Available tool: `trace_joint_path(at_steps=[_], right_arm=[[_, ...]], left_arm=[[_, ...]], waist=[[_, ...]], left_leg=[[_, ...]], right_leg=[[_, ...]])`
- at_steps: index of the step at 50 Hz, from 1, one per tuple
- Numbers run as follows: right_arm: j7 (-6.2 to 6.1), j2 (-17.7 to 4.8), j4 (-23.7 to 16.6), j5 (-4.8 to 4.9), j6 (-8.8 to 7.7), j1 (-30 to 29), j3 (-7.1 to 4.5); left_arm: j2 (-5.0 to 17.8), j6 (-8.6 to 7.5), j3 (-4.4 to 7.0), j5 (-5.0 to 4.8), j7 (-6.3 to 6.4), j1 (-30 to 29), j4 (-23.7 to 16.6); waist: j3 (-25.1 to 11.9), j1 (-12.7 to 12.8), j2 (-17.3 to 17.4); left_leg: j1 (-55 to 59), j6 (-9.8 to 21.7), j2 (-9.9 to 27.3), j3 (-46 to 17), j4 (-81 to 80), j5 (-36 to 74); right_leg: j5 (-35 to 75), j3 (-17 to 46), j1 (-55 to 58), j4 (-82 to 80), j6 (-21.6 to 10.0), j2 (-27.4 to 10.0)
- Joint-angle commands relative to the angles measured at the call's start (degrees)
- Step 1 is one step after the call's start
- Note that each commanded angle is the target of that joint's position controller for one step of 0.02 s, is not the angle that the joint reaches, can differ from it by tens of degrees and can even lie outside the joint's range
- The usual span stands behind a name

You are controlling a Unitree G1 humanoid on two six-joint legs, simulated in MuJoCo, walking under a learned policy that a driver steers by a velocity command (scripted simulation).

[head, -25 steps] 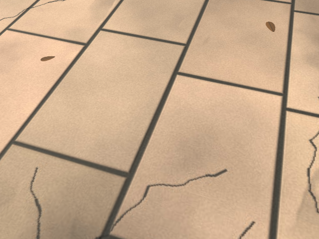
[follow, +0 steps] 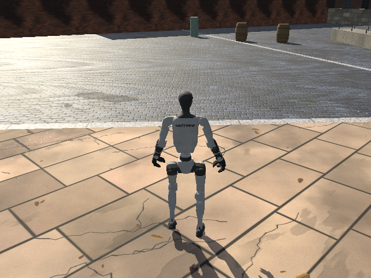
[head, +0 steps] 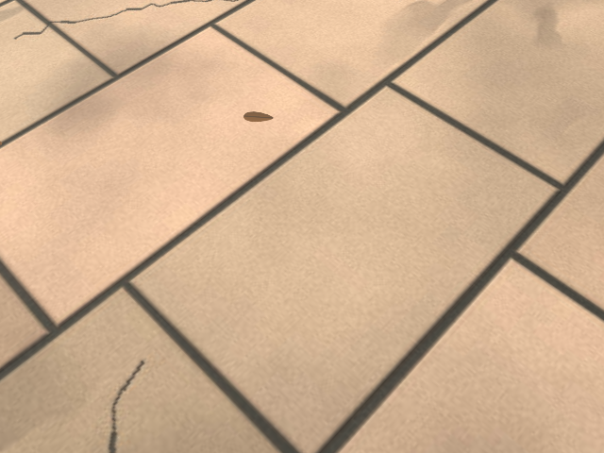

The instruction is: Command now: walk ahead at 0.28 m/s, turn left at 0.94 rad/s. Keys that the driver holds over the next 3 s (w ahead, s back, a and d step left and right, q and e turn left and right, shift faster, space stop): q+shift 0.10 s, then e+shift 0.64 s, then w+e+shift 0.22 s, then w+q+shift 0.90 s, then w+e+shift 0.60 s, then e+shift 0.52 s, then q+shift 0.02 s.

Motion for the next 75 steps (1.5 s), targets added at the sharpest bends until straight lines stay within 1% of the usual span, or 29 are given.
trace_joint_path(at_steps=[1,6,10,11,12,13,15,18,24,29,30,31,32,33,35,37,39,41,48,49,51,56,58,59,60,61,63,67,75], right_arm=[[0.56,2.08,-5.79,-0.67,0.62,2.93,0.77],[3.92,-0.47,-5.81,-1.6,1.02,0.39,0.16],[3.21,-5.24,-5.8,-3.05,-0.42,4.77,-2.02],[1.67,-10.1,-6.63,-3.89,-0.84,5.51,-2.45],[1.23,-7.43,-9.14,-6.14,-1.66,-0.12,0.28],[1.94,-1.34,-9.19,-5.05,-1.69,0.24,1.66],[2.5,-2.86,-6.16,-3.23,-2.08,-4.47,1.46],[0.66,-5.74,-5.44,-4.3,-1.32,-9.76,0.1],[-1.94,-2.43,-3.59,-4.2,-0.72,-12.42,-0.18],[-1.98,-1.73,-1.3,-1.25,0.12,-14.91,-0.86],[-1.72,0.19,0.17,-0.79,0.52,-12.42,-0.73],[-1.55,2.1,-0.93,-2.73,1.07,-11.03,-0.43],[-1.87,1.67,-4.51,-3.57,0.78,-18.94,-0.35],[-2.03,0.42,-4.32,-2.83,0.54,-19.69,-0.72],[-2.68,-1.5,-2.08,-2.91,-0.07,-17.32,-1.71],[-2.58,-1.29,-1.67,-3.16,-0.53,-16.53,-1.94],[-0.99,-0.19,-1.07,-2.31,-1.76,-14.86,-1.69],[0.06,-0.54,-1.78,-1.63,-3.2,-17.82,-1.8],[1.84,0.42,-2.73,-1.17,-7.72,-21.62,-1.19],[3.01,0.46,0.0,-6.22,-4.18,-16.68,0.04],[3.28,0.76,-1.05,-5.62,-2.74,-18.02,0.55],[3.58,-2.06,-2.36,-4.2,-3.64,-16.39,0.71],[3.04,-3.58,1.05,-4.37,-3.96,-4.73,-0.11],[2.43,-6.79,4.8,-4.52,-4.45,9.07,-1.25],[2.37,-12.64,5.98,-4.73,-4.6,16.59,-2.35],[3.53,-10.02,5.48,-3.93,-4.3,11.55,-1.76],[3.98,-5.69,4.25,-3.46,-4.55,7.79,-0.8],[2.47,-3.33,7.11,-2.58,-5.65,11.25,0.28],[1.59,-4.92,10.51,-1.86,-5.54,16.79,-0.57]], left_arm=[[6.03,-0.95,2.32,-0.59,0.32,-6.75,-2.35],[10.32,-0.7,4.02,-3.33,0.07,-6.37,0.15],[11.24,-0.22,3.87,-4.11,-1.08,-1.68,2.73],[7.9,-0.02,2.34,-0.91,-1.49,1.86,2.47],[4.63,0.67,0.27,-0.88,-2.39,10.07,3.86],[10.84,2.14,1.78,-2.81,-2.71,6.02,6.13],[9.31,3.7,1.75,-3.46,-1.92,1.71,4.74],[10.22,5.98,2.75,-2.47,-0.23,5.85,6.08],[5.86,7.36,2.4,-1.89,-0.39,3.73,3.19],[6.82,7.66,3.97,-1.09,-1.98,9.34,3.21],[8.63,7.45,4.86,-0.44,-1.65,11.51,3.69],[16.64,6.8,6.73,-0.16,-0.54,12.12,2.04],[18.88,5.13,6.6,1.85,-1.05,11.67,0.45],[18.01,3.59,6.66,2.15,-1.54,9.67,-0.03],[14.16,3.1,5.99,-1.14,-0.75,4.08,-1.27],[10.98,3.82,5.07,-2.18,0.42,3.18,-2.34],[9.83,3.71,4.96,-2.75,0.94,7.87,-2.04],[11.22,3.09,5.21,-2.72,1.09,10.15,-1.95],[11.97,2.24,5.21,-2.73,1.13,11.67,-3.28],[14.29,3.28,5.93,1.48,-1.58,13.5,-2.09],[10.38,3.26,4.75,0.96,-3.33,15.05,-2.11],[12.0,1.47,4.51,0.73,-2.68,12.93,-2.21],[11.33,0.79,3.9,1.08,-2.02,11.36,-1.61],[9.34,0.28,3.16,1.61,-1.71,9.75,-2.01],[6.48,-0.64,2.19,1.02,-1.68,7.76,-5.15],[7.15,-0.99,1.94,1.96,-1.7,5.24,-6.37],[8.64,-1.33,1.65,3.3,-2.34,2.6,-5.09],[6.74,-0.12,0.22,4.08,-3.67,-0.38,-6.27],[4.06,-0.26,-2.23,1.65,-4.21,-16.99,-12.45]], waist=[[-5.39,-2.15,-9.04],[-8.18,-1.33,-5.94],[-10.91,-5.89,-0.23],[-15.3,-4.99,12.35],[-29.6,0.53,16.68],[-31.42,-4.23,4.46],[-18.44,-1.49,1.55],[-12.7,1.87,4.55],[-12.98,1.19,4.77],[-12.39,4.99,3.78],[-9.33,5.22,-2.52],[-4.3,3.04,-21.54],[-6.44,5.15,-20.54],[-6.97,4.44,-14.39],[-7.08,1.16,-8.28],[-10.01,0.45,-8.9],[-14.16,1.51,-7.07],[-10.92,2.88,-9.12],[-5.98,4.52,-11.82],[-7.18,5.83,-15.03],[-5.18,7.31,-13.8],[-2.77,5.02,-10.73],[-6.06,-1.28,-6.53],[-12.06,-7.71,1.6],[-14.29,-8.94,15.97],[-8.13,-5.24,14.15],[-5.2,-3.45,0.56],[-1.17,-1.33,2.9],[-0.42,-5.09,3.58]], left_leg=[[-0.05,-0.3,4.47,-0.27,-13.54,8.35],[11.45,4.73,1.63,3.03,-32.04,22.63],[27.29,10.73,-4.72,3.93,-45.1,30.02],[39.06,15.46,7.85,-9.29,-43.08,69.14],[48.44,29.04,25.64,-28.8,-42.87,78.59],[42.55,26.57,21.75,-22.78,-45.4,65.95],[33.6,20.43,16.55,-13.87,-48.79,45.74],[20.38,19.05,14.52,-6.02,-53.34,38.12],[19.98,17.54,16.4,1.93,-55.08,24.87],[20.29,11.04,15.96,7.13,-46.03,19.1],[15.38,6.86,11.76,10.27,-37.04,10.47],[-0.39,0.26,2.78,13.99,-17.56,-10.37],[-7.96,-0.29,-4.37,1.35,-6.36,-16.02],[-10.27,1.08,-3.48,-2.84,-3.4,-11.84],[-10.56,2.17,-1.54,-5.07,-5.48,-1.12],[-7.61,1.45,-2.46,-5.55,-5.69,4.02],[-7.39,1.55,-2.65,-6.09,-11.71,9.9],[-9.65,1.1,-3.4,-6.59,-20.05,11.74],[-1.96,-0.92,-5.63,-6.39,-38.11,14.57],[-0.91,-1.37,-4.96,-1.01,-34.84,13.71],[1.26,-1.08,-2.83,0.66,-37.01,14.54],[9.07,5.43,-0.22,2.73,-42.68,11.41],[24.54,8.49,-3.53,3.53,-45.71,8.5],[39.56,11.11,0.38,-5.1,-47.67,0.65],[48.96,16.2,11.84,-32.61,-58.49,-22.56],[48.37,17.93,14.52,-49.07,-63.99,-24.82],[42.49,18.82,11.94,-36.65,-59.77,-14.25],[33.63,18.5,5.0,-27.25,-64.6,-0.03],[28.6,16.6,2.59,-22.59,-63.73,43.04]], right_leg=[[33.87,4.76,3.41,-11.17,-9.94,-13.82],[34.2,-1.95,7.33,-6.01,-8.26,-13.13],[34.71,-2.5,5.79,12.6,-5.25,-9.67],[1.43,-3.51,-4.26,30.3,-1.53,-4.8],[-32.06,6.65,-12.15,44.73,1.49,0.39],[-30.14,14.71,-8.81,44.95,2.24,-1.15],[-27.75,13.08,-13.98,38.48,2.6,-3.55],[-19.35,8.17,-8.34,37.18,5.35,-1.88],[-10.36,5.91,-6.72,27.83,4.1,-4.17],[-3.56,2.14,1.72,10.22,-1.47,-1.14],[3.08,7.05,4.53,2.67,-4.45,-1.11],[24.04,30.57,7.57,-5.02,-11.51,-14.7],[22.64,43.28,5.51,-9.72,-20.2,-18.45],[14.97,39.95,6.97,-10.75,-19.1,-17.06],[11.55,32.98,8.53,-8.62,-12.87,-12.21],[16.14,30.46,8.93,-6.87,-11.1,-9.78],[-8.97,32.09,13.33,-10.5,-11.31,-7.71],[-21.84,37.22,14.61,-14.61,-12.25,-8.52],[-16.5,37.87,9.42,-13.04,-12.95,-5.0],[-17.49,34.94,9.75,-12.86,-12.04,-1.96],[-16.27,34.52,7.38,-13.28,-12.36,-2.69],[-14.06,35.06,6.94,-15.93,-12.47,-8.6],[5.19,28.05,3.46,-6.65,-11.0,-6.42],[17.39,20.56,-3.31,12.88,-9.25,-1.95],[1.88,11.66,-19.5,30.98,-5.32,5.82],[-11.39,13.35,-33.06,38.05,-4.06,8.5],[-4.19,14.6,-34.07,42.16,-3.33,2.23],[-2.42,11.81,-30.05,32.98,0.32,-0.4],[11.33,5.65,-16.37,9.08,0.88,4.52]])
